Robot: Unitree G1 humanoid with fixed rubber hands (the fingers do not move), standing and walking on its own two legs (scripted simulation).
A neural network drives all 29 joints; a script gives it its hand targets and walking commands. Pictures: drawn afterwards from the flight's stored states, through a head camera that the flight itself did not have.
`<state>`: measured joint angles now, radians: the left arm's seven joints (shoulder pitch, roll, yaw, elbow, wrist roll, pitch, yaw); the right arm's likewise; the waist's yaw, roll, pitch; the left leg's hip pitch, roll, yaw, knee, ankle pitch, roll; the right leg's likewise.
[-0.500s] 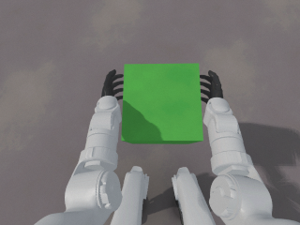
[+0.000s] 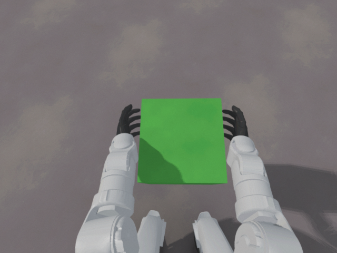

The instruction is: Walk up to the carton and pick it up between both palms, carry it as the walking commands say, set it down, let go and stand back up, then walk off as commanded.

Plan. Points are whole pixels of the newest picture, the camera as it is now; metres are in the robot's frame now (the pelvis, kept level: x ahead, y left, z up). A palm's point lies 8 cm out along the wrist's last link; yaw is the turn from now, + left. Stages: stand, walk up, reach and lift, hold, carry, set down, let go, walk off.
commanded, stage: reach and lift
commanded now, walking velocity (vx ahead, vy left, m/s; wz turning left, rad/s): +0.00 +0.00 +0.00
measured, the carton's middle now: (180, 146) +0.40 +0.00 -0.12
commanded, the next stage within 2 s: none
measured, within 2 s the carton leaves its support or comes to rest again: neither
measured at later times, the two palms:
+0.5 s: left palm (117, 131) +0.38 +0.14 +0.03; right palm (251, 133) +0.37 -0.14 +0.04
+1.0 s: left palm (105, 126) +0.36 +0.14 +0.10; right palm (268, 127) +0.36 -0.14 +0.11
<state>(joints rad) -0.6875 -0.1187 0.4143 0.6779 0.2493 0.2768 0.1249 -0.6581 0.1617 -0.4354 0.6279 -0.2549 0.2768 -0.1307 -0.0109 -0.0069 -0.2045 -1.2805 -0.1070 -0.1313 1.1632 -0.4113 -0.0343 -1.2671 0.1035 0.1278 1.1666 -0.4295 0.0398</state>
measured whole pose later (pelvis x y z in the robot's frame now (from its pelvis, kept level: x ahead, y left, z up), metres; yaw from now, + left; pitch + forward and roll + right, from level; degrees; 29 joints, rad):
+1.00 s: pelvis +0.03 +0.00 +0.10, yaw +0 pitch +8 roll +0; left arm -0.42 -0.20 0.36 0.51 0.32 0.43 0.06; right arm -0.41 0.20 -0.38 0.50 -0.31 0.42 -0.06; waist -0.01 -0.01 -0.09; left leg -0.47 -0.07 -0.14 0.55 -0.22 -0.01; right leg -0.46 0.05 0.15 0.55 -0.24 0.02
